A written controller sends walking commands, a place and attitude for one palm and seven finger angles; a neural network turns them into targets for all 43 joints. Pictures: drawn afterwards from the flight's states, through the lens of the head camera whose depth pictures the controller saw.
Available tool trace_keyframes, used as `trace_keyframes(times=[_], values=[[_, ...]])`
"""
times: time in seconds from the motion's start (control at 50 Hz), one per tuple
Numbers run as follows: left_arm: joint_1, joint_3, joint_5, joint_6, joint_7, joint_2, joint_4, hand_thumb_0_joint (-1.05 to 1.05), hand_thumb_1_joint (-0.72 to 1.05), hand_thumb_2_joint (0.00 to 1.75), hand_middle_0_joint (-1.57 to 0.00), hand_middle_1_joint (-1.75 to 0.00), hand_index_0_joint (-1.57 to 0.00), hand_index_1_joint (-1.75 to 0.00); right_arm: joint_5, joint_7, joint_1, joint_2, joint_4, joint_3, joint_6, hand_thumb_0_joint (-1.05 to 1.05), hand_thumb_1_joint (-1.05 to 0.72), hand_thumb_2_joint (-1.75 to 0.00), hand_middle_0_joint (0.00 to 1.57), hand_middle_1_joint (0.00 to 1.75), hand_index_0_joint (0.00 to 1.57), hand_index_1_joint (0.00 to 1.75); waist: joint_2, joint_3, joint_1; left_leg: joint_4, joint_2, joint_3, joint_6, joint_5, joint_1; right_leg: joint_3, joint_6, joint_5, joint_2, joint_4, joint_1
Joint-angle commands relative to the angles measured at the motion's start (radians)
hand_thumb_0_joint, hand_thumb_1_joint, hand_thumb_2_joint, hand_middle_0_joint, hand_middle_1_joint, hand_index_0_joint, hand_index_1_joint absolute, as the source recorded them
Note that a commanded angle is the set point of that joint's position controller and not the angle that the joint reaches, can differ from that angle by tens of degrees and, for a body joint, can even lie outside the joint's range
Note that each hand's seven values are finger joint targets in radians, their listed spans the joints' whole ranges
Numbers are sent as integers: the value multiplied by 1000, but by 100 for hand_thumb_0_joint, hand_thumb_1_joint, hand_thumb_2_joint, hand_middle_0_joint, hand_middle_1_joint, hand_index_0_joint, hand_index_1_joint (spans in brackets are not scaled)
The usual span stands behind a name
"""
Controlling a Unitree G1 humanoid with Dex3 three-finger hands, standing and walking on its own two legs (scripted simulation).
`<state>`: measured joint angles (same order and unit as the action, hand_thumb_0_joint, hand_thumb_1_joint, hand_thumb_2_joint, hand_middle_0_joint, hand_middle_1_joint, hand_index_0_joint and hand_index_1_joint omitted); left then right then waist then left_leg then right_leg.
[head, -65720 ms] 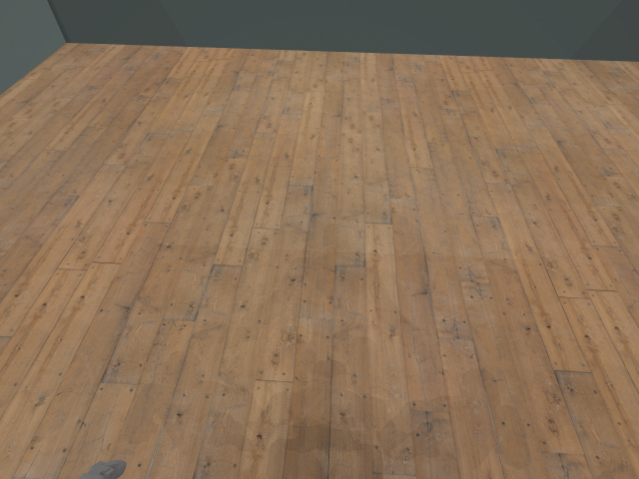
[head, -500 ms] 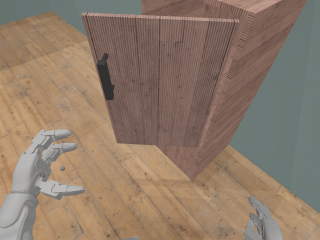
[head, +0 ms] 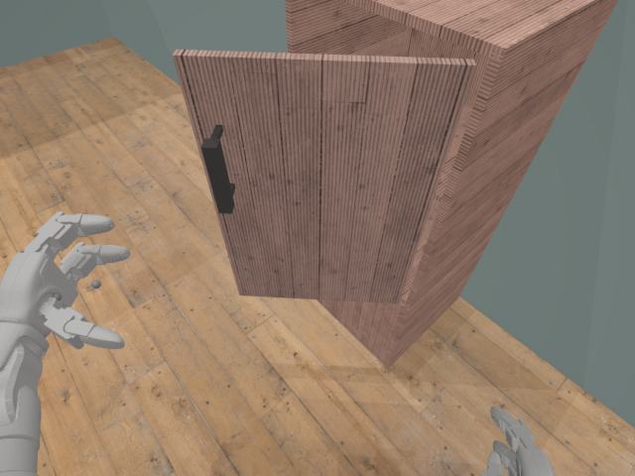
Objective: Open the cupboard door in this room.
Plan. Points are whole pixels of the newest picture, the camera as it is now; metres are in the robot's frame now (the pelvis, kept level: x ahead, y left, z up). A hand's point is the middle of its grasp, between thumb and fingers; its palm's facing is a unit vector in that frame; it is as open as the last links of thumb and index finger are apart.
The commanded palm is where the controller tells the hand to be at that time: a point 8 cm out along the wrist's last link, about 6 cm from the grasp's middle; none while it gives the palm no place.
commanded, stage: raise the hand with hooked fingers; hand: left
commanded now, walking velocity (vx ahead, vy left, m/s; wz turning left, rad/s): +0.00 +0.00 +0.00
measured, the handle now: (222, 170) +0.54 +0.20 +0.08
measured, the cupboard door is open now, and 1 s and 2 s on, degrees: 45 45 45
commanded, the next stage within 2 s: move the hooked fingers beside the handle in 0.42 s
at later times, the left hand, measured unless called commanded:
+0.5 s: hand (109, 291) +0.29 +0.27 +0.10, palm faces +0.07 -1.00 -0.04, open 14.0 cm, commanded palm +0.26 +0.31 +0.10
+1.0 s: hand (132, 252) +0.35 +0.27 +0.10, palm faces +0.06 -1.00 -0.03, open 14.0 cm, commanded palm +0.32 +0.31 +0.09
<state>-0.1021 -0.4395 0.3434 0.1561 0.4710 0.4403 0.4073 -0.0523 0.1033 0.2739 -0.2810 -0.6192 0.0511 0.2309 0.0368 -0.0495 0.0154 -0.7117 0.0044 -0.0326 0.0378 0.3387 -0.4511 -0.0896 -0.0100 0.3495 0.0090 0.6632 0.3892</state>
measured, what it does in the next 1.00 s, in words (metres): stands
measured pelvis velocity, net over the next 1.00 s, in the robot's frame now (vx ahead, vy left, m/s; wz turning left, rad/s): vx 0.00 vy -0.01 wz -0.02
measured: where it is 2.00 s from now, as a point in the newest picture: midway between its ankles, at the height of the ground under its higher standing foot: outside the picture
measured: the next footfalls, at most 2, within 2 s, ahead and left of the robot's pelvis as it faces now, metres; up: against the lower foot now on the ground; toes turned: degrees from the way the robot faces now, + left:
none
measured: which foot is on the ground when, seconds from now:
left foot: down 0.00-1.00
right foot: down 0.00-1.00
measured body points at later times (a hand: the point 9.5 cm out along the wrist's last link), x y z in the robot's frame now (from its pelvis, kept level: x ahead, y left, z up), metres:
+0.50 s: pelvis +0.00 -0.01 +0.00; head +0.01 -0.02 +0.45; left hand +0.28 +0.32 +0.11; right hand +0.15 -0.26 -0.08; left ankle +0.02 +0.09 -0.72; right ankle -0.01 -0.11 -0.72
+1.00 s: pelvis +0.00 -0.01 +0.00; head +0.04 -0.02 +0.45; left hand +0.34 +0.32 +0.10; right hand +0.12 -0.28 -0.10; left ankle +0.02 +0.09 -0.72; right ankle -0.01 -0.11 -0.72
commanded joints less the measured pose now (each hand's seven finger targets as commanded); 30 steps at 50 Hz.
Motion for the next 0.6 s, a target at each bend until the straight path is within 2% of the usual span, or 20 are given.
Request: trace_keyframes(times=[0.0, 0.02, 0.04, 0.06, 0.1, 0.12, 0.14, 0.16, 0.18, 0.22, 0.26, 0.34, 0.36, 0.38, 0.44, 0.46, 0.5, 0.54, 0.56, 0.58], values=[[-188, -64, 26, 49, 25, 229, -165, 0, -50, 30, -30, -120, -30, -120, -6, 7, -50, -146, 152, -61, 48, 0, -90, -90, 20, 30, 20, 30, 39, -207, 2, 114, 0, 72, -13, -252, 163, 32, -18, -239, -20, -84, -18], [-192, -67, 22, 53, 19, 235, -184, 0, -50, 30, -30, -120, -30, -120, -5, 4, -50, -143, 155, -62, 48, 0, -90, -90, 20, 30, 20, 30, 53, -213, 3, 117, 0, 76, -16, -256, 171, 28, -19, -235, -20, -83, -19], [-185, -70, 23, 59, 13, 234, -192, 0, -50, 30, -30, -120, -30, -120, -4, 2, -50, -142, 158, -62, 48, 0, -90, -90, 20, 30, 20, 30, 36, -210, 3, 119, 3, 79, -16, -260, 174, 26, -19, -235, -21, -83, -18], [-190, -87, 19, 70, 2, 259, -221, 0, -50, 30, -30, -120, -30, -120, -1, 0, -46, -144, 155, -65, 49, 0, -90, -90, 20, 30, 20, 30, 40, -226, 8, 115, 5, 77, -15, -275, 181, 30, -21, -244, -22, -82, -31], [-195, -100, 18, 79, -9, 263, -231, 0, -50, 30, -30, -120, -30, -120, 1, 1, -45, -140, 157, -65, 47, 0, -90, -90, 20, 30, 20, 30, 50, -231, 4, 119, 3, 71, -12, -263, 187, 33, -18, -240, -23, -86, -25], [-198, -97, 19, 84, -14, 254, -228, 0, -50, 30, -30, -120, -30, -120, 0, 2, -48, -138, 154, -64, 47, 0, -90, -90, 20, 30, 20, 30, 45, -212, 2, 124, 4, 74, -15, -252, 182, 30, -19, -229, -23, -87, -21], [-216, -106, 18, 94, -19, 266, -248, 0, -50, 30, -30, -120, -30, -120, 1, 3, -50, -139, 153, -64, 49, 0, -90, -90, 20, 30, 20, 30, 65, -220, 3, 125, 2, 74, -15, -251, 187, 33, -19, -226, -21, -86, -22], [-218, -112, 13, 97, -26, 280, -244, 0, -50, 30, -30, -120, -30, -120, 4, 5, -45, -141, 144, -65, 47, 0, -90, -90, 20, 30, 20, 30, 30, -214, -2, 122, 6, 70, -11, -245, 180, 37, -18, -226, -22, -91, -26], [-219, -107, 9, 94, -28, 270, -229, 0, -50, 30, -30, -120, -30, -120, 4, 6, -47, -139, 143, -62, 46, 0, -90, -90, 20, 30, 20, 30, 65, -207, -2, 125, 2, 68, -11, -236, 175, 39, -18, -220, -21, -92, -22], [-226, -80, 8, 94, -23, 241, -225, 0, -50, 30, -30, -120, -30, -120, -1, 10, -53, -135, 142, -62, 48, 0, -90, -90, 20, 30, 20, 30, 73, -186, -11, 132, 3, 70, -12, -205, 177, 37, -17, -191, -20, -99, -7], [-220, -80, 8, 94, -20, 251, -216, 0, -50, 30, -30, -120, -30, -120, -1, 14, -48, -139, 138, -62, 47, 0, -90, -90, 20, 30, 20, 30, 43, -193, -11, 128, 4, 67, -8, -197, 173, 42, -16, -187, -19, -105, -18], [-229, -78, 7, 96, -13, 250, -222, 0, -50, 30, -30, -120, -30, -120, -2, 18, -58, -136, 141, -59, 54, 0, -90, -90, 20, 30, 20, 30, 77, -203, -8, 131, 1, 67, -9, -200, 182, 42, -16, -193, -17, -103, -19], [-215, -90, 9, 93, -14, 262, -205, 0, -50, 30, -30, -120, -30, -120, 1, 18, -52, -138, 136, -59, 53, 0, -90, -90, 20, 30, 20, 30, 38, -196, -9, 127, 3, 65, -7, -198, 175, 44, -15, -196, -18, -106, -25], [-211, -83, 16, 92, -11, 242, -197, 0, -50, 30, -30, -120, -30, -120, -1, 18, -54, -136, 137, -59, 53, 0, -90, -90, 20, 30, 20, 30, 19, -196, -12, 128, 1, 65, -6, -203, 171, 43, -12, -208, -18, -107, -26], [-221, -77, 20, 83, -4, 236, -165, 0, -50, 30, -30, -120, -30, -120, -4, 20, -63, -136, 137, -56, 53, 0, -90, -90, 20, 30, 20, 30, 22, -167, -13, 128, -2, 60, -6, -164, 147, 49, -10, -176, -15, -113, -8], [-223, -75, 17, 84, -7, 242, -162, 0, -50, 30, -30, -120, -30, -120, -5, 20, -59, -138, 132, -58, 52, 0, -90, -90, 20, 30, 20, 30, -6, -153, -16, 126, 1, 59, -5, -155, 140, 52, -9, -164, -14, -118, -9], [-223, -69, 12, 82, -5, 236, -159, 0, -50, 30, -30, -120, -30, -120, -5, 20, -62, -136, 137, -56, 53, 0, -90, -90, 20, 30, 20, 30, 29, -175, -12, 125, -2, 57, -5, -160, 146, 54, -10, -169, -13, -114, -13], [-334, -61, 4, 87, -9, 255, -161, 0, -50, 30, -30, -120, -30, -120, -7, 26, -59, -137, 125, -55, 52, 0, -90, -90, 20, 30, 20, 30, 44, -163, -34, 121, -1, 61, -5, -149, 152, 56, -9, -156, -14, -115, 13], [-367, -52, 0, 92, -13, 259, -151, 0, -50, 30, -30, -120, -30, -120, -5, 28, -50, -140, 117, -55, 49, 0, -90, -90, 20, 30, 20, 30, 16, -160, -39, 117, 1, 60, -4, -143, 148, 59, -9, -149, -14, -117, 14], [-397, -56, -1, 98, -14, 261, -146, 0, -50, 30, -30, -120, -30, -120, -3, 30, -47, -139, 115, -56, 49, 0, -90, -90, 20, 30, 20, 30, 34, -190, -41, 114, -3, 59, -3, -151, 160, 64, -8, -159, -13, -115, 11]])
